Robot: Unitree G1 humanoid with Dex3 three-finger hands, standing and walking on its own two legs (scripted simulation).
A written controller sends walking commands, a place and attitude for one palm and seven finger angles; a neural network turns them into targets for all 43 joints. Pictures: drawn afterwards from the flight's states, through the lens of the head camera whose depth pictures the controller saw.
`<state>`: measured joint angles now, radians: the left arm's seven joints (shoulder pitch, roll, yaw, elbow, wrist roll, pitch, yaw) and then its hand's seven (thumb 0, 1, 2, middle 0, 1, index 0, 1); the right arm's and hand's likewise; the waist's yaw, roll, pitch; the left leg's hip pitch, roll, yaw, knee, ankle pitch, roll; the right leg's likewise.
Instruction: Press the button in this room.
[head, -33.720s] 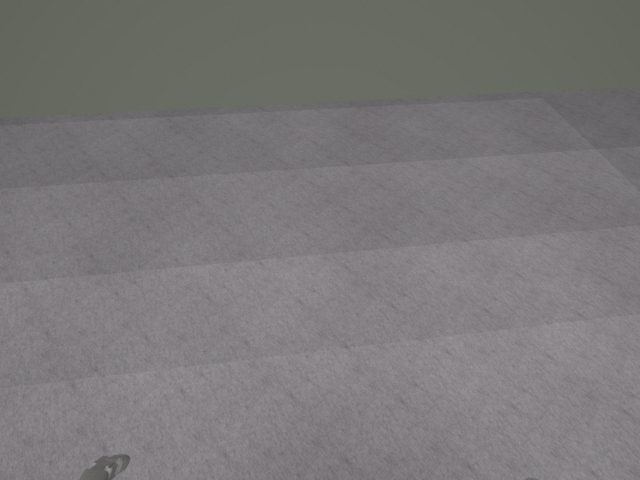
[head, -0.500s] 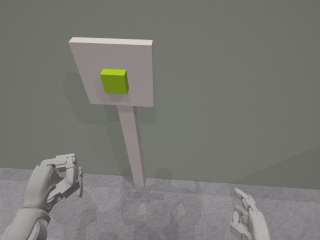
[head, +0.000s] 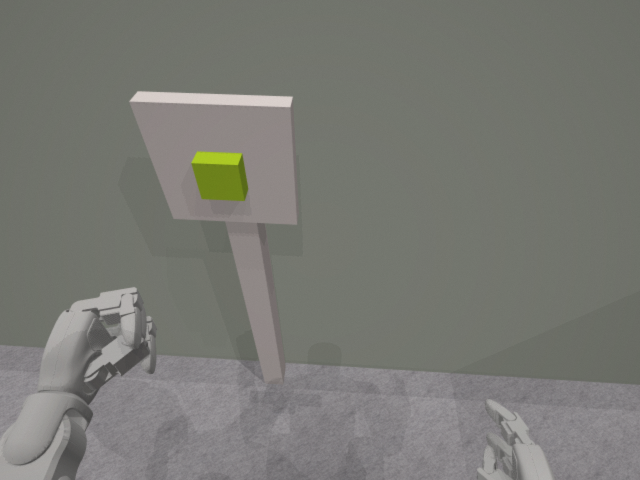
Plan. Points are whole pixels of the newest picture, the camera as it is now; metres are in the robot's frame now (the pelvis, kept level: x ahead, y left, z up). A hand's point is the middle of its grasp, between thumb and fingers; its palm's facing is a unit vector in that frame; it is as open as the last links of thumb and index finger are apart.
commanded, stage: raise the hand and make a fist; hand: left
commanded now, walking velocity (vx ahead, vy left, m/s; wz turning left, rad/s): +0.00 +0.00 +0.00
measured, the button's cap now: (222, 175) +0.51 +0.20 +0.11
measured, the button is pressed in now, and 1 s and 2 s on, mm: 0 0 0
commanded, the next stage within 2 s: aim a knuckle at the button in 0.12 s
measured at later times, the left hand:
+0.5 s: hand (168, 317) +0.27 +0.20 +0.10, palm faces +0.03 -1.00 -0.04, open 3.1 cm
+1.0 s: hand (201, 266) +0.35 +0.19 +0.09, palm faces +0.04 -1.00 -0.02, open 3.1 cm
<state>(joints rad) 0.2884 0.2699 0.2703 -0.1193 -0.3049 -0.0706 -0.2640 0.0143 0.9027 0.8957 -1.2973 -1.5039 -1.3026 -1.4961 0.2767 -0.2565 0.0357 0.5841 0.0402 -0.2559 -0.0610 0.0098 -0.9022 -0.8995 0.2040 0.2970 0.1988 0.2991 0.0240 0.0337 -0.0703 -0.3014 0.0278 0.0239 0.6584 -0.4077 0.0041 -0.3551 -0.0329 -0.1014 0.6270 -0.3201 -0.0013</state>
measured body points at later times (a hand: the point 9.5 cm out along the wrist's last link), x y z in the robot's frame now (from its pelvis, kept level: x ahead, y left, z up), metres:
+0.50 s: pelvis -0.02 -0.01 +0.00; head +0.00 -0.02 +0.45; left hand +0.26 +0.25 +0.10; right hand +0.16 -0.25 -0.08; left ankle -0.04 +0.11 -0.72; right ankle +0.00 -0.12 -0.72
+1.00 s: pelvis -0.01 -0.01 +0.00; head +0.03 -0.01 +0.45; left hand +0.34 +0.24 +0.09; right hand +0.12 -0.26 -0.10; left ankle -0.04 +0.11 -0.72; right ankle +0.00 -0.12 -0.72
